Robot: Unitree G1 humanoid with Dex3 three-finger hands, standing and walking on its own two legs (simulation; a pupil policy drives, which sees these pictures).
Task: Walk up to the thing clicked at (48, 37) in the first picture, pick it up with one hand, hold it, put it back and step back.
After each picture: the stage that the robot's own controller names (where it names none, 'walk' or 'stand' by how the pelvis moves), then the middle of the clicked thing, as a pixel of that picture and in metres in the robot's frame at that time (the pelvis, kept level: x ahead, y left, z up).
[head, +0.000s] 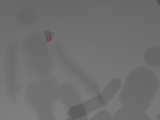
stand; (48, 36) +1.49 +0.45 -0.72
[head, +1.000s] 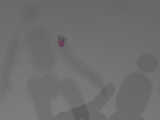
walk; (61, 41) +1.41 +0.22 -0.71
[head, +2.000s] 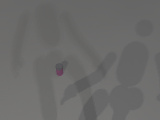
walk; (59, 69) +0.91 +0.19 -0.71
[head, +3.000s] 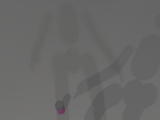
walk; (60, 107) +0.56 +0.23 -0.69
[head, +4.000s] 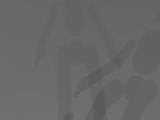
stand; out of the picture +0.38 +0.18 -0.70
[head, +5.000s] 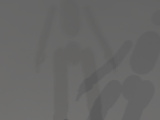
stand; out of the picture +0.36 +0.20 -0.72
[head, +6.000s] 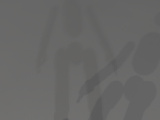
stand; out of the picture +0.37 +0.21 -0.73
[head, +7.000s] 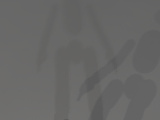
stand; out of the picture +0.36 +0.21 -0.73
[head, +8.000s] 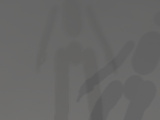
go down; out of the picture +0.36 +0.20 -0.73
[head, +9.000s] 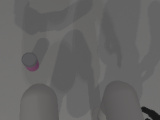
go down; (31, 62) +0.45 +0.21 -0.35
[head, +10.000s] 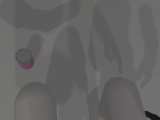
approach; (25, 59) +0.45 +0.21 -0.31
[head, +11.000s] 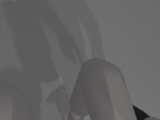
close in; out of the picture +0.44 +0.26 -0.23
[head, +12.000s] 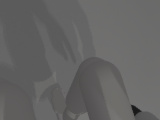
close; out of the picture +0.43 +0.27 -0.23
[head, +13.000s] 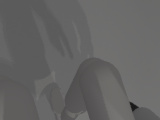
lift; out of the picture +0.41 +0.24 -0.24
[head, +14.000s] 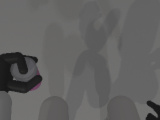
lift; (28, 75) +0.34 +0.20 -0.03
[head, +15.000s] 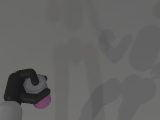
hold; (38, 92) +0.32 +0.17 +0.00
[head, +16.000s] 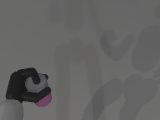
hold; (39, 90) +0.32 +0.17 +0.00
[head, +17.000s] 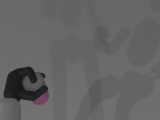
crouch; (36, 89) +0.34 +0.18 -0.03
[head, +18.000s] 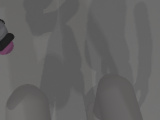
lower; out of the picture +0.48 +0.22 -0.10
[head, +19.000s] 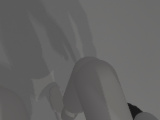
lower; out of the picture +0.44 +0.27 -0.23
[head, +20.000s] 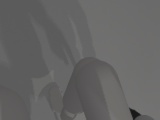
lower; out of the picture +0.44 +0.28 -0.24
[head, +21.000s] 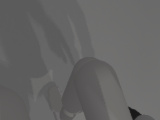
lower; out of the picture +0.44 +0.28 -0.24
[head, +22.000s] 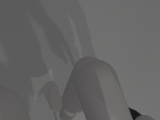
lower; out of the picture +0.45 +0.27 -0.24
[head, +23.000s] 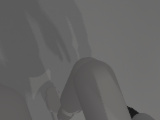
draw back; out of the picture +0.45 +0.26 -0.24
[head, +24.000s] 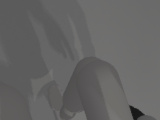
stand; out of the picture +0.44 +0.26 -0.24
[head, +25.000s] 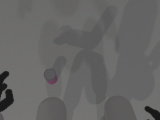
walk; (51, 76) +0.45 +0.17 -0.45
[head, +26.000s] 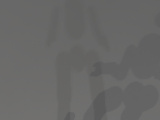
stand; out of the picture +0.39 +0.16 -0.66
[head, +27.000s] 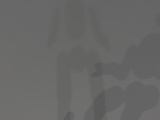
stand; out of the picture +0.39 +0.17 -0.66
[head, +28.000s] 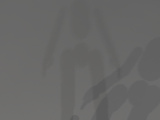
stand; out of the picture +0.40 +0.15 -0.71
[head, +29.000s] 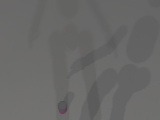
walk; (62, 107) +0.44 +0.12 -0.70
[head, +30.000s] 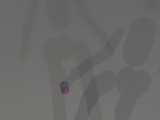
walk; (64, 87) +0.61 +0.18 -0.69
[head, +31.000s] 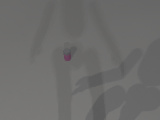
walk; (67, 54) +0.95 +0.19 -0.69
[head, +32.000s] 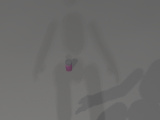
stand; (68, 65) +1.02 +0.17 -0.71
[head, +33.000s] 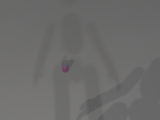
stand; (65, 66) +1.04 +0.20 -0.73
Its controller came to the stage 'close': yes
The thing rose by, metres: 0.71
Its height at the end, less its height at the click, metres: +0.00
